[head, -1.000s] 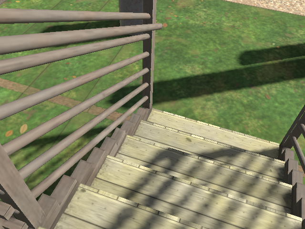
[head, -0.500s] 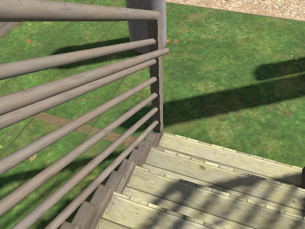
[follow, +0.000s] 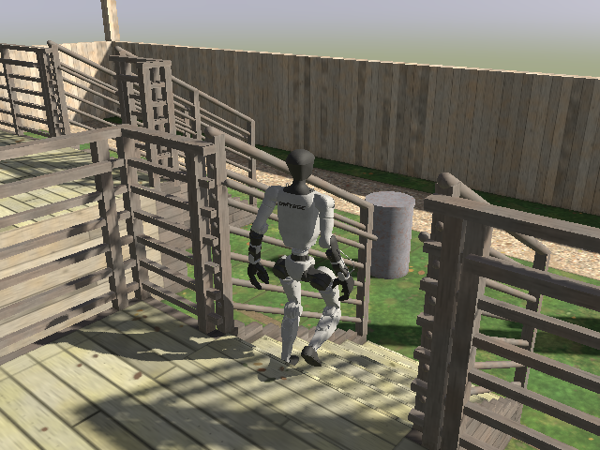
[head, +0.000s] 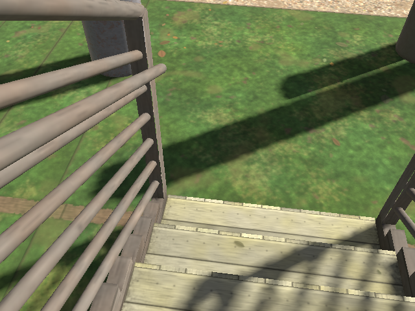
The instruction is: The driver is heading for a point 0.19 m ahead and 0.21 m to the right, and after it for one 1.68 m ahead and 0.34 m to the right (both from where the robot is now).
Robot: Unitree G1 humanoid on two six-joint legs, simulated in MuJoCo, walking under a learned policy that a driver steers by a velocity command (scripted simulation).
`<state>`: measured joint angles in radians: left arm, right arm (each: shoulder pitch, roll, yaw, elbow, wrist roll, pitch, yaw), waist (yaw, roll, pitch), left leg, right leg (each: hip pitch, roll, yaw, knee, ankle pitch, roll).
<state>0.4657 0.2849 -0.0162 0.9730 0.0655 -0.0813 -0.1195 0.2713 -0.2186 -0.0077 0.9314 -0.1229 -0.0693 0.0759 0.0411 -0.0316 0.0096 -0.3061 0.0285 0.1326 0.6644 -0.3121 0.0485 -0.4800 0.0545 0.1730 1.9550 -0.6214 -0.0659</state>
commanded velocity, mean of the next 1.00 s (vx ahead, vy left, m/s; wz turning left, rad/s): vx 0.49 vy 0.00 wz -0.45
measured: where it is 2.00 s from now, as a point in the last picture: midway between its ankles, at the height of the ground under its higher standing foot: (250, 294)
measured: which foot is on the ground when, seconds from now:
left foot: down 0.00-0.42, up 0.44-0.86, down 0.88-1.00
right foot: up 0.00-0.38, down 0.40-0.90, up 0.92-1.00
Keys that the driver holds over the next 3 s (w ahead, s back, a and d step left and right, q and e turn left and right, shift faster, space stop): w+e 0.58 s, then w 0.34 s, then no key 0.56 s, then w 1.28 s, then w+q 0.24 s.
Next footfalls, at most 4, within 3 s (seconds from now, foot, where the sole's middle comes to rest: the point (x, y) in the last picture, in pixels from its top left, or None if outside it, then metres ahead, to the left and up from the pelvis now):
0.40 right None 0.36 -0.17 -0.92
0.88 left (220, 295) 0.70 0.00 -1.08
1.22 right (274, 296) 0.71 -0.22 -1.08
1.94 right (283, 287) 0.75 -0.26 -1.08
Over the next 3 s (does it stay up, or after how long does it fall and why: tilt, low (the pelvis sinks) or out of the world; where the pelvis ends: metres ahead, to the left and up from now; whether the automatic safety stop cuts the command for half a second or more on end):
stays up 1.22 -0.45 -0.66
